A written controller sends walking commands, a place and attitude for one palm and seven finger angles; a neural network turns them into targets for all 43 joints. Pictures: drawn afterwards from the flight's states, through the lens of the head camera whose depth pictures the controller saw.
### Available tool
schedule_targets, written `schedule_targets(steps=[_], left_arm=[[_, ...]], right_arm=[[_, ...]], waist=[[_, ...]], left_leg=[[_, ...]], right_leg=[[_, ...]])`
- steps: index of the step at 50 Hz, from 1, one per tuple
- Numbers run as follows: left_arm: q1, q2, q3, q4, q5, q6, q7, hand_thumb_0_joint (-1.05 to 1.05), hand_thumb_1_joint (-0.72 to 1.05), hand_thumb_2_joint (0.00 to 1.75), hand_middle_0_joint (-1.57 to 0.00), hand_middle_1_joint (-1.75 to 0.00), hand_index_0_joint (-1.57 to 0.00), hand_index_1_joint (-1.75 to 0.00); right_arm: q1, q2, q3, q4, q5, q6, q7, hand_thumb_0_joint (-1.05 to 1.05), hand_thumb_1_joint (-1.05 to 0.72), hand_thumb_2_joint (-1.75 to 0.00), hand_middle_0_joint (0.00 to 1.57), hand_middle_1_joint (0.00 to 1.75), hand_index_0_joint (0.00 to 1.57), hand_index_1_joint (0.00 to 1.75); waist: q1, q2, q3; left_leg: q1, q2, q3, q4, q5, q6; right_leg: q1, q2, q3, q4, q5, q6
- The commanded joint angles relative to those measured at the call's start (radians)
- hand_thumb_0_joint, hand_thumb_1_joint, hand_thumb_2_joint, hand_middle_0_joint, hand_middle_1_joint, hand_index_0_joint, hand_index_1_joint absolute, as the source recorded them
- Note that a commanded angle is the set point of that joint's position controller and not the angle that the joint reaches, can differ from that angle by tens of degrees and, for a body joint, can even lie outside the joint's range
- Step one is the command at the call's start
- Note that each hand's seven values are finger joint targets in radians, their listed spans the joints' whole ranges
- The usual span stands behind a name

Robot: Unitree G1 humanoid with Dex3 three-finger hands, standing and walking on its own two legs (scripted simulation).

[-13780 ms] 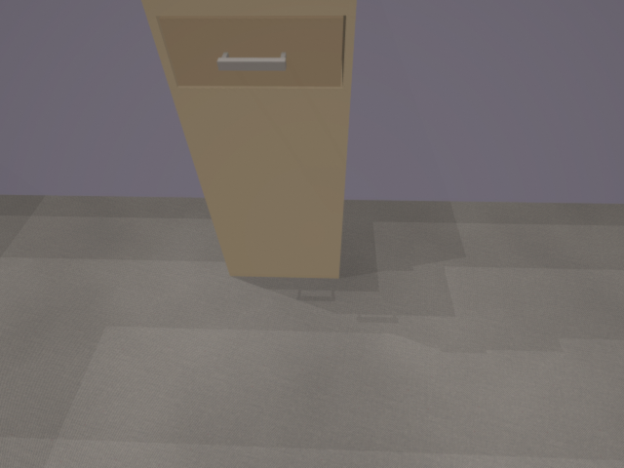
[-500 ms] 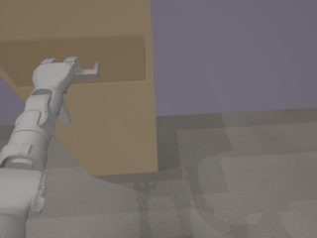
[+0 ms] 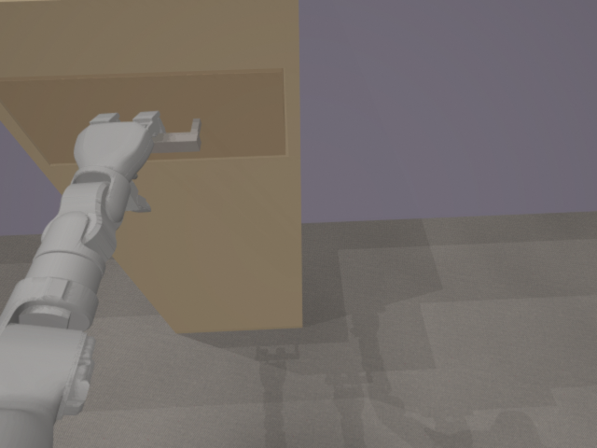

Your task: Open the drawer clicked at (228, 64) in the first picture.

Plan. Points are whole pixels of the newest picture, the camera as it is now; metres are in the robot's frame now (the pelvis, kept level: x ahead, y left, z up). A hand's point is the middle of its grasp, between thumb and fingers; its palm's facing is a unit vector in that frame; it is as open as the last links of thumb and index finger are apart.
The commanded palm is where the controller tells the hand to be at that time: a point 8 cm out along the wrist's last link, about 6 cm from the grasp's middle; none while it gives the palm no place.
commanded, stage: close the thumb around the handle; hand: left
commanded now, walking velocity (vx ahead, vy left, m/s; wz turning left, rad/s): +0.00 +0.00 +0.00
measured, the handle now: (150, 134) +0.52 +0.22 +0.13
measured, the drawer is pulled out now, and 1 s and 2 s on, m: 0.00 0.03 0.15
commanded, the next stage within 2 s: pull the drawer open in 0.38 s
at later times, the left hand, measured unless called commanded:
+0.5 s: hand (134, 173) +0.47 +0.23 +0.10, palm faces -0.02 -0.02 -1.00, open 5.5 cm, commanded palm +0.44 +0.24 +0.16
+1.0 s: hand (130, 192) +0.43 +0.23 +0.10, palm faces +0.02 -0.03 -1.00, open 5.5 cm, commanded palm +0.41 +0.24 +0.16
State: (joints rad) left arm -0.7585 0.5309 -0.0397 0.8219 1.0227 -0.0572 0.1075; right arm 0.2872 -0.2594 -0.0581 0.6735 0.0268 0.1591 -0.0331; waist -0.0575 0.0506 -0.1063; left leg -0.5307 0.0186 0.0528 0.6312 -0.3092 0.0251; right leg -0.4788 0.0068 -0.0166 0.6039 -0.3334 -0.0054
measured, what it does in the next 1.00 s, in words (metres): stands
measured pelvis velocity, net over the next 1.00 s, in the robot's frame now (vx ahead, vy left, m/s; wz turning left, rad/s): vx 0.02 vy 0.00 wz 0.01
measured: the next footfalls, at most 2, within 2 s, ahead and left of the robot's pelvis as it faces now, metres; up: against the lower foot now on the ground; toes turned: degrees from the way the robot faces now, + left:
none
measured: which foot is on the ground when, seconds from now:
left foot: down 0.00-1.00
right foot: down 0.00-1.00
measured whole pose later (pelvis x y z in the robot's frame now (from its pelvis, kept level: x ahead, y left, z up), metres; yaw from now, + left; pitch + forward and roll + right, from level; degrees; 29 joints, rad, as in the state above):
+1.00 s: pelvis +0.02 +0.00 +0.00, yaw +0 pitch +10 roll +0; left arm -0.55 0.50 -0.08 0.54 0.97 0.02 0.08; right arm 0.23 -0.27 -0.05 0.65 0.04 0.16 -0.03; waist -0.02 0.06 -0.10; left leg -0.45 0.01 0.05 0.59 -0.32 0.02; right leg -0.39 0.00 -0.02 0.56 -0.34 -0.01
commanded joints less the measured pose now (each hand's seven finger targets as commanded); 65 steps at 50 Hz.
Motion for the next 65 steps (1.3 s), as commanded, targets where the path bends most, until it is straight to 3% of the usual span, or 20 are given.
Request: schedule_targets(steps=[1, 3, 5, 6, 9, 11, 12, 15, 16, 24, 31, 34, 41, 45, 47, 50, 52, 54, 57, 65], left_arm=[[-0.427, 0.262, 0.084, -0.221, -0.009, 0.005, 0.035, 0.0, 0.45, 0.71, -0.37, -1.3, -0.37, -1.3], [-0.447, 0.219, 0.046, -0.203, -0.009, 0.01, 0.031, 0.0, 0.56, 0.76, -0.38, -1.31, -0.38, -1.31], [-0.458, 0.231, 0.052, -0.169, -0.01, 0.014, 0.028, 0.0, 0.68, 0.8, -0.38, -1.33, -0.38, -1.33], [-0.466, 0.256, 0.068, -0.162, -0.007, 0.012, 0.027, 0.0, 0.73, 0.83, -0.39, -1.33, -0.39, -1.33], [-0.487, 0.27, 0.065, -0.123, 0.0, 0.015, 0.023, 0.0, 0.9, 0.9, -0.4, -1.35, -0.4, -1.35], [-0.495, 0.286, 0.077, -0.101, -0.002, 0.009, 0.018, 0.0, 0.9, 0.9, -0.4, -1.35, -0.4, -1.35], [-0.507, 0.245, 0.038, -0.099, -0.004, 0.009, 0.014, 0.0, 0.9, 0.9, -0.4, -1.35, -0.4, -1.35], [-0.494, 0.303, 0.091, -0.106, -0.004, -0.007, 0.014, 0.0, 0.9, 0.9, -0.4, -1.35, -0.4, -1.35], [-0.488, 0.29, 0.082, -0.109, -0.004, -0.013, 0.011, 0.0, 0.9, 0.9, -0.4, -1.35, -0.4, -1.35], [-0.476, 0.298, 0.09, -0.107, -0.01, -0.026, 0.02, 0.0, 0.9, 0.9, -0.4, -1.35, -0.4, -1.35], [-0.282, 0.301, 0.13, -0.223, -0.03, -0.028, 0.017, 0.0, 0.9, 0.9, -0.4, -1.35, -0.4, -1.35], [-0.219, 0.246, 0.094, -0.304, -0.043, -0.009, 0.015, 0.0, 0.9, 0.9, -0.4, -1.35, -0.4, -1.35], [-0.071, 0.255, 0.123, -0.467, -0.064, 0.052, 0.01, 0.0, 0.9, 0.9, -0.4, -1.35, -0.4, -1.35], [0.014, 0.233, 0.116, -0.52, -0.072, 0.093, -0.001, 0.0, 0.9, 0.9, -0.4, -1.35, -0.4, -1.35], [-0.295, 0.241, 0.064, -0.436, -0.053, 0.101, 0.002, 0.0, 0.9, 0.9, -0.4, -1.35, -0.4, -1.35], [-0.263, 0.224, 0.056, -0.387, -0.026, 0.108, -0.005, 0.0, 0.9, 0.9, -0.4, -1.35, -0.4, -1.35], [-0.321, 0.209, 0.034, -0.405, -0.027, 0.097, -0.012, 0.0, 0.9, 0.9, -0.4, -1.35, -0.4, -1.35], [-0.34, 0.17, 0.007, -0.397, -0.035, 0.086, -0.019, 0.0, 0.9, 0.9, -0.4, -1.35, -0.4, -1.35], [-0.343, 0.203, 0.037, -0.345, -0.041, 0.062, -0.032, 0.0, 0.9, 0.9, -0.4, -1.35, -0.4, -1.35], [-0.37, 0.183, 0.026, -0.298, -0.04, -0.008, -0.03, 0.0, 0.9, 0.9, -0.4, -1.35, -0.4, -1.35]], right_arm=[[0.056, -0.156, -0.049, -0.088, -0.001, -0.027, -0.015, 0.0, -0.9, -0.9, 0.2, 0.3, 0.2, 0.3], [0.056, -0.15, -0.047, -0.084, 0.0, -0.026, -0.014, 0.0, -0.9, -0.9, 0.2, 0.3, 0.2, 0.3], [0.055, -0.153, -0.044, -0.082, 0.002, -0.027, -0.016, 0.0, -0.9, -0.9, 0.2, 0.3, 0.2, 0.3], [0.059, -0.159, -0.044, -0.076, 0.0, -0.026, -0.019, 0.0, -0.9, -0.9, 0.2, 0.3, 0.2, 0.3], [0.064, -0.156, -0.04, -0.075, 0.003, -0.028, -0.028, 0.0, -0.9, -0.9, 0.2, 0.3, 0.2, 0.3], [0.074, -0.16, -0.038, -0.069, 0.003, -0.029, -0.03, 0.0, -0.9, -0.9, 0.2, 0.3, 0.2, 0.3], [0.07, -0.156, -0.037, -0.07, 0.005, -0.029, -0.031, 0.0, -0.9, -0.9, 0.2, 0.3, 0.2, 0.3], [0.082, -0.157, -0.039, -0.072, 0.002, -0.029, -0.033, 0.0, -0.9, -0.9, 0.2, 0.3, 0.2, 0.3], [0.086, -0.159, -0.04, -0.071, -0.001, -0.029, -0.033, 0.0, -0.9, -0.9, 0.2, 0.3, 0.2, 0.3], [0.087, -0.158, -0.041, -0.072, 0.004, -0.032, -0.035, 0.0, -0.9, -0.9, 0.2, 0.3, 0.2, 0.3], [0.056, -0.157, -0.047, -0.11, 0.002, -0.027, -0.022, 0.0, -0.9, -0.9, 0.2, 0.3, 0.2, 0.3], [0.029, -0.153, -0.049, -0.126, 0.01, -0.027, -0.014, 0.0, -0.9, -0.9, 0.2, 0.3, 0.2, 0.3], [-0.023, -0.157, -0.048, -0.148, 0.014, -0.03, -0.001, 0.0, -0.9, -0.9, 0.2, 0.3, 0.2, 0.3], [-0.058, -0.149, -0.041, -0.154, 0.017, -0.033, 0.003, 0.0, -0.9, -0.9, 0.2, 0.3, 0.2, 0.3], [-0.044, -0.158, -0.032, -0.107, 0.021, -0.031, -0.013, 0.0, -0.9, -0.9, 0.2, 0.3, 0.2, 0.3], [-0.041, -0.147, -0.032, -0.105, 0.016, -0.033, -0.02, 0.0, -0.9, -0.9, 0.2, 0.3, 0.2, 0.3], [-0.036, -0.142, -0.032, -0.103, 0.013, -0.032, -0.02, 0.0, -0.9, -0.9, 0.2, 0.3, 0.2, 0.3], [-0.041, -0.137, -0.032, -0.102, 0.009, -0.031, -0.02, 0.0, -0.9, -0.9, 0.2, 0.3, 0.2, 0.3], [-0.042, -0.139, -0.028, -0.103, 0.007, -0.027, -0.029, 0.0, -0.9, -0.9, 0.2, 0.3, 0.2, 0.3], [-0.026, -0.133, -0.029, -0.106, 0.004, -0.029, -0.032, 0.0, -0.9, -0.9, 0.2, 0.3, 0.2, 0.3]], waist=[[0.004, 0.015, -0.414], [-0.008, 0.008, -0.385], [-0.011, 0.009, -0.341], [-0.019, -0.026, -0.341], [-0.019, -0.018, -0.338], [-0.022, -0.032, -0.329], [-0.031, -0.027, -0.325], [-0.01, 0.003, -0.36], [-0.014, -0.015, -0.38], [-0.012, -0.02, -0.349], [0.042, -0.007, -0.417], [0.043, 0.0, -0.385], [0.065, -0.005, -0.388], [0.07, -0.012, -0.342], [-0.007, -0.03, -0.262], [0.022, 0.002, -0.309], [0.016, 0.024, -0.36], [0.011, 0.023, -0.363], [0.012, -0.041, -0.354], [0.011, -0.032, -0.319]], left_leg=[[0.321, -0.02, -0.032, -0.009, 0.512, 0.023], [0.313, -0.022, -0.032, -0.009, 0.491, 0.023], [0.289, -0.021, -0.031, -0.02, 0.43, 0.021], [0.279, -0.019, -0.033, -0.02, 0.425, 0.024], [0.255, -0.027, -0.025, -0.025, 0.364, 0.026], [0.245, -0.023, -0.029, -0.03, 0.36, 0.025], [0.248, -0.026, -0.024, -0.026, 0.352, 0.027], [0.256, -0.027, -0.025, -0.024, 0.376, 0.024], [0.262, -0.026, -0.025, -0.019, 0.399, 0.026], [0.229, -0.028, -0.016, -0.023, 0.365, 0.027], [0.262, -0.027, -0.008, -0.024, 0.48, 0.028], [0.28, -0.022, -0.009, -0.034, 0.496, 0.028], [0.332, -0.017, -0.016, -0.039, 0.613, 0.029], [0.348, -0.014, -0.021, -0.044, 0.645, 0.027], [0.321, -0.018, -0.027, -0.042, 0.514, 0.023], [0.351, -0.025, -0.028, -0.04, 0.529, 0.021], [0.381, -0.027, -0.033, -0.024, 0.568, 0.021], [0.388, -0.028, -0.032, -0.017, 0.565, 0.021], [0.344, -0.036, -0.028, -0.015, 0.514, 0.025], [0.296, -0.042, -0.03, -0.017, 0.424, 0.025]], right_leg=[[0.1, 0.043, -0.007, -0.036, 0.396, -0.027], [0.077, 0.044, -0.009, -0.037, 0.386, -0.024], [0.06, 0.044, -0.013, -0.043, 0.346, -0.026], [0.074, 0.042, -0.01, -0.049, 0.348, -0.026], [0.075, 0.038, -0.004, -0.052, 0.331, -0.023], [0.076, 0.037, -0.006, -0.055, 0.32, -0.025], [0.065, 0.036, -0.002, -0.055, 0.324, -0.022], [0.083, 0.037, -0.003, -0.045, 0.34, -0.026], [0.093, 0.037, -0.001, -0.046, 0.359, -0.026], [0.095, 0.036, 0.003, -0.05, 0.357, -0.021], [0.185, 0.04, 0.007, -0.041, 0.451, -0.026], [0.169, 0.041, 0.001, -0.048, 0.441, -0.022], [0.213, 0.042, 0.001, -0.054, 0.494, -0.022], [0.208, 0.042, -0.007, -0.056, 0.503, -0.018], [0.117, 0.044, -0.012, -0.068, 0.427, -0.016], [0.123, 0.043, -0.014, -0.059, 0.408, -0.027], [0.125, 0.04, -0.009, -0.052, 0.434, -0.027], [0.118, 0.038, -0.01, -0.05, 0.439, -0.026], [0.148, 0.033, -0.005, -0.047, 0.459, -0.023], [0.12, 0.031, -0.004, -0.044, 0.41, -0.026]])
